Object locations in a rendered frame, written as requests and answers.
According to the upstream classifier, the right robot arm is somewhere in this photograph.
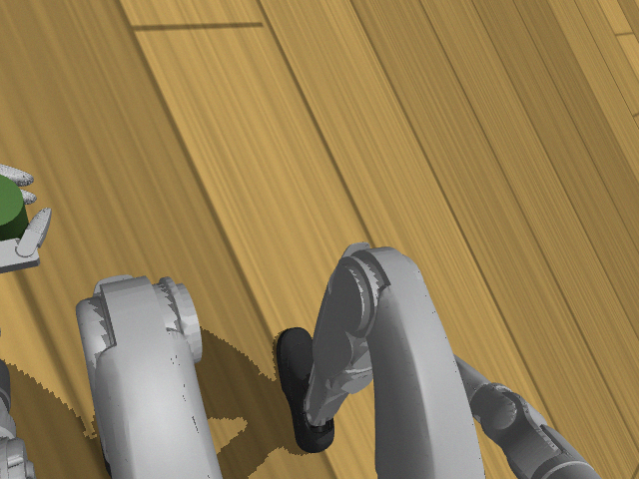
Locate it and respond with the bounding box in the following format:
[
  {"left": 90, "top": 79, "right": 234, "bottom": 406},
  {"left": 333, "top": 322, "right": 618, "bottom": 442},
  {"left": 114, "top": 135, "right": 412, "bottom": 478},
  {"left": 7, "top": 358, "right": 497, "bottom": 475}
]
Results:
[{"left": 469, "top": 383, "right": 602, "bottom": 479}]

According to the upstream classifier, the left robot arm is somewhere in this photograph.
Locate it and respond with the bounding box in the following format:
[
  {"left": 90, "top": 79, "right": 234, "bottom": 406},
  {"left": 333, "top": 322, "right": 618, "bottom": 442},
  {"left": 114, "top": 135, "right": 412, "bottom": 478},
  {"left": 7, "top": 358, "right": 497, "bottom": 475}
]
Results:
[{"left": 0, "top": 329, "right": 36, "bottom": 479}]

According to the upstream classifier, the right robot foot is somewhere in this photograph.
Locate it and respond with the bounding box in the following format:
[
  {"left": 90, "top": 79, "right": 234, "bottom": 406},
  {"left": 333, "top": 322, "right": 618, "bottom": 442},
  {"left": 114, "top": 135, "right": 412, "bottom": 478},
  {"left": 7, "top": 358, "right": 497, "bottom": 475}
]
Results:
[{"left": 277, "top": 327, "right": 334, "bottom": 453}]

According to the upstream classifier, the right robot hand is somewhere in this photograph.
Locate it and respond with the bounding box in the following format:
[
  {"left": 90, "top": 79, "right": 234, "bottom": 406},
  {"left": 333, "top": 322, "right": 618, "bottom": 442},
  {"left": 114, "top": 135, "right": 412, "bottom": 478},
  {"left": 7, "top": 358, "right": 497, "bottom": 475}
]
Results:
[{"left": 453, "top": 354, "right": 491, "bottom": 405}]

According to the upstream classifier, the left robot hand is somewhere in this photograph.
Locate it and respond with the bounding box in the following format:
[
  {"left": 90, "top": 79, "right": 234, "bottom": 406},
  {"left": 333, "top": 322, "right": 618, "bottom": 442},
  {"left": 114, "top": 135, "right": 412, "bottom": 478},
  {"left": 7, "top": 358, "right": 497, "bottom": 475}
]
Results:
[{"left": 0, "top": 164, "right": 52, "bottom": 273}]

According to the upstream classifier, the can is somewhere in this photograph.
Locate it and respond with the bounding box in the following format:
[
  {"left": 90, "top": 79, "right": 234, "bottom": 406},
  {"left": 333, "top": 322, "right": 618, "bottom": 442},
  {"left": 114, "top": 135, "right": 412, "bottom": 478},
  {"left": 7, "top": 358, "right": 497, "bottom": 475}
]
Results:
[{"left": 0, "top": 175, "right": 29, "bottom": 241}]

